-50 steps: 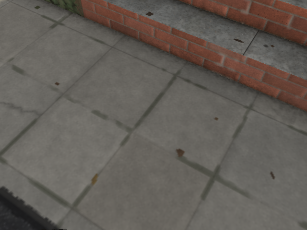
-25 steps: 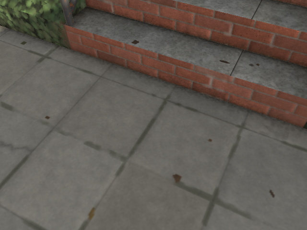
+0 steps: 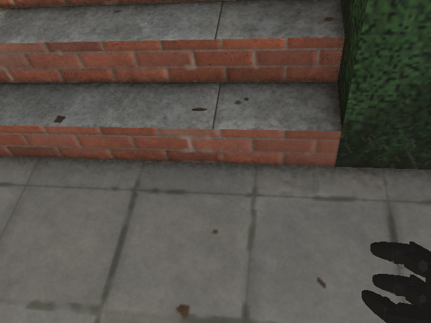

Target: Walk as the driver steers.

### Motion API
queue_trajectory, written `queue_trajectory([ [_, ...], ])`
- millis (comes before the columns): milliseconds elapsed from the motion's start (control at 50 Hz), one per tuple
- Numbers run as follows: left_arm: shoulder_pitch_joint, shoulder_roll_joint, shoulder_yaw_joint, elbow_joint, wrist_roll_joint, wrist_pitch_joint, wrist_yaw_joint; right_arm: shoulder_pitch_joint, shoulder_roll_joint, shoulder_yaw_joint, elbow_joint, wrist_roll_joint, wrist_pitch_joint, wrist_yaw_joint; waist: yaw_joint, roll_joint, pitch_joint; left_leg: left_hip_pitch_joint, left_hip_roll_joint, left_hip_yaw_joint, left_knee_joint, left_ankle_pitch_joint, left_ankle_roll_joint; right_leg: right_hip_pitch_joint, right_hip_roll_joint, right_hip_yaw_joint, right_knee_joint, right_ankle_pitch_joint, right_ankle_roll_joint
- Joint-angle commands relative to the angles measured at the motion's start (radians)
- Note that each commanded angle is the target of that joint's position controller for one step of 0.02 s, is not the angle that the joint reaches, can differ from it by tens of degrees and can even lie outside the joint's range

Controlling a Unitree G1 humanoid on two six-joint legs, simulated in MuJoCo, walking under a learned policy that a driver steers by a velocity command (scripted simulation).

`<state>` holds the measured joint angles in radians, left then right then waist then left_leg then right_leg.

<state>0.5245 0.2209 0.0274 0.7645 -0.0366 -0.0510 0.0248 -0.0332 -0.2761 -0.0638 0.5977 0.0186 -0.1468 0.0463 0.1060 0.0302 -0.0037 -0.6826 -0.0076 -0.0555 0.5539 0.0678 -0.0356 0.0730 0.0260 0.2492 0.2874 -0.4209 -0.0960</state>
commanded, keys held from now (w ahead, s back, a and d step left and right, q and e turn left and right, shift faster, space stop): w+shift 0.28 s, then w+q+shift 0.72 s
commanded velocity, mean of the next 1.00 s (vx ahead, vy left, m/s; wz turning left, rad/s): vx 0.88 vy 0.20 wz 0.35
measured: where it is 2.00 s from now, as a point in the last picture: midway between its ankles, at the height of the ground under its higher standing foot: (155, 23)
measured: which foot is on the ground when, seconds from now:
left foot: up 0.00-0.06, down 0.08-0.48, up 0.50-0.84, down 0.86-1.00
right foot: down 0.00-0.08, up 0.10-0.46, down 0.48-0.86, up 0.88-1.00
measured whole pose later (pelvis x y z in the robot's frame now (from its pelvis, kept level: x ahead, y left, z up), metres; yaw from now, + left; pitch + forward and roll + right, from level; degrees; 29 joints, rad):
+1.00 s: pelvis +0.74 +0.13 -0.02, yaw +23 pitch -1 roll -2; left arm 0.08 0.28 0.01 0.59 0.02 -0.11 0.04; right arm 0.43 -0.31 -0.05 0.70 0.02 -0.06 0.06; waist -0.08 -0.07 0.03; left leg -0.40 -0.10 -0.03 0.77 -0.35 0.10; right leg -0.51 -0.06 0.11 1.38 -0.34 -0.04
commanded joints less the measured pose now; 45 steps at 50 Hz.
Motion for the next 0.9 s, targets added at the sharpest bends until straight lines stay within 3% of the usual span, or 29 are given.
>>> queue_trajectory([
  [20,0.011,0.158,0.043,-0.017,-0.002,-0.004,0.011,-0.182,-0.083,-0.019,-0.114,0.010,-0.032,0.010,-0.008,-0.232,0.093,0.107,-0.031,0.062,-0.078,-0.029,0.030,-0.065,-0.198,0.108,-0.034,0.586,-0.094],
  [60,-0.006,0.193,0.052,-0.019,0.028,0.006,0.006,-0.004,-0.152,-0.050,-0.084,0.019,-0.026,-0.008,-0.109,-0.270,-0.055,0.344,-0.074,0.116,-0.068,-0.133,0.099,-0.018,-0.186,0.062,0.208,1.126,-0.068],
  [80,-0.082,0.209,0.052,-0.045,0.043,0.006,0.000,0.225,-0.179,-0.060,-0.041,0.020,-0.014,-0.024,-0.238,-0.274,-0.189,0.664,-0.003,0.056,-0.017,-0.151,0.152,-0.176,-0.162,0.044,0.442,1.162,-0.044],
  [100,-0.106,0.129,0.030,-0.080,0.063,-0.007,-0.007,0.490,-0.229,-0.069,-0.001,-0.002,0.001,-0.039,-0.316,-0.105,-0.401,1.086,0.180,-0.199,0.041,-0.433,0.232,-0.463,-0.078,0.014,0.792,0.838,-0.027],
  [120,0.058,0.014,-0.007,-0.077,0.011,-0.029,-0.020,0.541,-0.250,-0.070,0.061,-0.008,-0.002,-0.018,-0.201,0.370,-0.540,1.314,0.401,-0.795,-0.168,-0.870,0.356,-0.780,0.055,0.006,1.087,-0.056,0.021],
  [140,-0.057,0.120,0.007,-0.076,-0.030,-0.039,-0.018,0.518,-0.135,-0.048,0.054,-0.002,-0.002,-0.020,-0.259,0.307,-0.349,1.210,0.360,-0.803,-0.264,-0.913,0.307,-0.893,-0.009,-0.024,1.148,-0.018,0.011],
  [160,-0.208,0.162,0.015,-0.104,-0.028,-0.050,-0.024,0.477,-0.108,-0.043,0.075,-0.003,0.009,-0.031,-0.271,0.162,-0.166,1.048,0.327,-0.603,-0.263,-0.735,0.277,-0.933,-0.049,-0.068,1.136,0.046,0.002],
  [180,-0.292,0.135,0.005,-0.128,-0.006,-0.063,-0.028,0.455,-0.117,-0.041,0.085,-0.021,0.016,-0.030,-0.245,-0.005,-0.085,0.894,0.291,-0.510,-0.283,-0.583,0.270,-0.904,-0.072,-0.092,1.104,0.073,-0.007],
  [220,-0.304,0.089,0.003,-0.144,-0.002,-0.062,-0.042,0.404,-0.059,-0.017,0.102,-0.045,0.013,-0.025,-0.147,0.004,0.005,0.683,0.244,-0.405,-0.349,-0.503,0.287,-0.846,-0.120,-0.090,1.034,0.101,-0.009],
  [260,-0.284,0.059,-0.007,-0.140,-0.006,-0.042,-0.045,0.367,-0.024,-0.004,0.116,-0.014,0.010,-0.018,-0.093,0.040,0.061,0.574,0.232,-0.328,-0.405,-0.473,0.294,-0.845,-0.155,-0.108,0.962,0.088,0.003],
  [300,-0.352,0.047,-0.022,-0.178,0.021,-0.040,-0.045,0.357,-0.062,-0.008,0.124,0.006,0.007,-0.026,-0.074,0.020,0.136,0.465,0.229,-0.275,-0.457,-0.403,0.299,-0.890,-0.185,-0.136,0.872,0.164,0.036],
  [360,-0.472,0.086,-0.029,-0.240,0.048,-0.071,-0.055,0.323,-0.119,-0.019,0.103,0.002,0.002,-0.051,-0.074,0.004,0.182,0.291,0.132,-0.126,-0.514,-0.261,0.251,-0.690,-0.163,-0.174,0.552,0.447,0.085],
  [400,-0.303,0.212,0.037,-0.184,-0.005,-0.038,0.014,0.442,-0.147,-0.030,0.114,-0.007,0.057,-0.023,-0.081,0.045,0.057,0.133,-0.001,-0.003,-0.319,-0.288,0.239,-0.118,0.004,-0.236,0.360,0.403,0.149],
  [440,-0.126,0.275,0.090,-0.146,-0.033,-0.009,0.041,0.441,-0.134,-0.013,0.092,-0.017,0.081,0.004,0.010,0.035,-0.031,0.131,0.001,-0.018,-0.077,-0.232,0.184,0.097,-0.003,-0.225,0.404,0.359,0.160],
  [460,0.027,0.305,0.113,-0.112,-0.012,0.003,0.050,0.384,-0.154,-0.012,0.060,-0.043,0.069,0.021,0.121,0.004,-0.064,0.112,-0.006,-0.038,0.133,-0.157,0.142,0.186,-0.016,-0.245,0.413,0.267,0.149],
  [480,0.237,0.294,0.109,-0.058,0.024,-0.006,0.049,0.349,-0.026,0.023,0.019,-0.057,0.068,0.023,0.182,-0.085,-0.160,-0.033,-0.036,-0.104,0.498,-0.611,0.093,0.364,-0.219,-0.022,0.463,0.187,0.104],
  [500,0.199,0.382,0.096,-0.099,0.084,-0.015,0.055,0.530,0.075,0.051,-0.004,-0.010,0.069,0.016,0.050,-0.357,-0.258,-0.135,-0.150,-0.183,0.898,-0.798,0.070,0.326,-0.521,0.699,0.129,-0.022,-0.093],
  [520,0.046,0.367,0.095,-0.145,0.065,-0.021,0.049,0.592,-0.056,0.024,0.012,0.059,0.079,0.017,-0.014,-0.363,-0.273,-0.174,-0.065,-0.219,1.039,-0.592,0.053,0.216,-0.541,0.963,-0.082,-0.498,-0.133],
  [560,-0.146,0.292,0.070,-0.135,0.064,-0.038,0.052,0.437,-0.114,0.027,-0.043,0.020,0.101,0.003,-0.090,-0.281,-0.061,-0.184,0.026,-0.109,1.066,-0.396,0.036,-0.078,-0.455,0.562,-0.074,-0.392,-0.086],
  [580,-0.213,0.259,0.061,-0.125,0.071,-0.039,0.061,0.430,-0.112,0.029,-0.051,-0.018,0.117,0.000,-0.143,-0.240,-0.057,-0.112,0.073,-0.118,1.041,-0.340,0.049,-0.205,-0.425,0.387,-0.010,-0.220,-0.044],
  [600,-0.248,0.215,0.048,-0.120,0.067,-0.043,0.066,0.425,-0.111,0.028,-0.055,-0.025,0.137,0.011,-0.181,-0.223,-0.032,-0.044,0.115,-0.134,0.993,-0.314,0.064,-0.307,-0.395,0.225,0.017,-0.119,0.001],
  [640,-0.292,0.181,0.034,-0.110,0.049,-0.059,0.060,0.390,-0.068,0.041,-0.063,-0.008,0.161,0.024,-0.205,-0.269,0.031,-0.012,0.164,-0.117,0.870,-0.334,0.068,-0.413,-0.393,0.015,-0.025,0.042,0.038],
  [720,-0.342,0.301,0.078,-0.105,0.045,-0.074,0.035,0.343,-0.079,0.030,-0.072,-0.022,0.176,0.025,-0.228,-0.223,0.068,0.160,0.162,0.008,0.543,-0.257,0.045,-0.445,-0.347,-0.271,-0.154,0.165,0.036],
  [780,-0.379,0.303,0.081,-0.116,0.060,-0.044,0.035,0.347,-0.127,-0.008,-0.030,0.007,0.168,0.023,-0.242,-0.168,0.085,0.327,0.104,0.144,0.419,-0.163,0.062,-0.386,-0.269,-0.441,-0.090,0.322,0.059],
  [820,-0.392,0.340,0.089,-0.125,0.051,-0.022,0.029,0.431,-0.163,-0.037,-0.003,0.031,0.158,0.016,-0.289,-0.203,0.000,0.427,0.040,0.210,0.370,-0.257,0.099,-0.264,-0.287,-0.474,0.126,0.776,0.048],
  [840,-0.425,0.340,0.087,-0.139,0.049,-0.010,0.028,0.576,-0.201,-0.059,0.032,0.031,0.149,0.021,-0.374,-0.178,-0.078,0.575,-0.013,0.228,0.273,-0.266,0.141,-0.261,-0.282,-0.485,0.364,0.919,0.045],
  [860,-0.450,0.300,0.081,-0.168,0.032,-0.006,0.018,0.725,-0.252,-0.091,0.108,0.032,0.128,0.022,-0.436,-0.019,-0.063,0.708,-0.065,0.214,0.135,-0.231,0.188,-0.389,-0.237,-0.442,0.705,0.648,0.064],
  [880,-0.412,0.111,0.028,-0.189,0.039,-0.012,0.016,0.638,-0.268,-0.075,0.132,0.029,0.107,0.028,-0.307,0.307,0.129,0.656,-0.013,-0.031,0.083,-0.203,0.230,-0.708,-0.130,-0.353,1.081,-0.139,0.080],
  [900,-0.238,0.003,-0.015,-0.274,0.077,-0.040,0.022,0.513,-0.341,-0.049,0.046,0.037,0.079,0.029,-0.080,0.659,-0.022,0.771,0.085,-0.596,-0.109,-0.279,0.381,-0.950,0.003,-0.203,1.291,-0.278,0.066],
])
